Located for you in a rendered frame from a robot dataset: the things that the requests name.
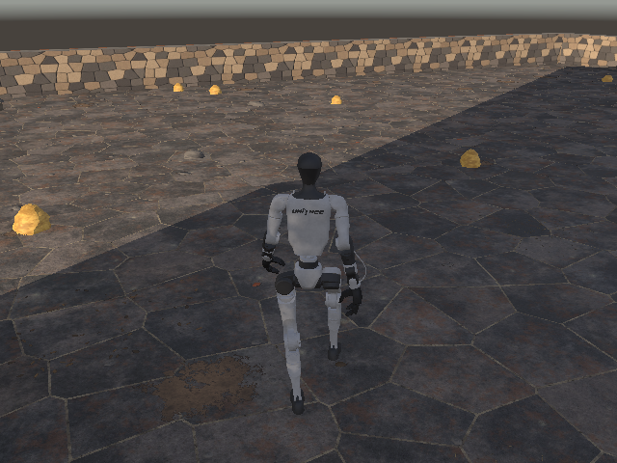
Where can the right robot forearm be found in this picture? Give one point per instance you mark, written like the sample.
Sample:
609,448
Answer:
350,267

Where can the robot right hand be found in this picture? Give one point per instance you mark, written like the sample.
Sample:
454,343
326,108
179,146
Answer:
357,299

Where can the robot left hand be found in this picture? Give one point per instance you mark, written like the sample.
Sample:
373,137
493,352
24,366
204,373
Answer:
269,268

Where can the right robot shin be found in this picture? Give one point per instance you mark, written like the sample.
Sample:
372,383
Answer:
334,317

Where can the left robot upper arm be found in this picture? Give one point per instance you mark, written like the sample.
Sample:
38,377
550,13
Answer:
278,204

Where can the right robot upper arm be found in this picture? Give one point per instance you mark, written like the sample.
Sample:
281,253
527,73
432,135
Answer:
339,205

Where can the robot torso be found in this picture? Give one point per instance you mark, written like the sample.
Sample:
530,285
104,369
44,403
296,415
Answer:
308,224

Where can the left robot forearm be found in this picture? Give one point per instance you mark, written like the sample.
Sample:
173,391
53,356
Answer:
267,250

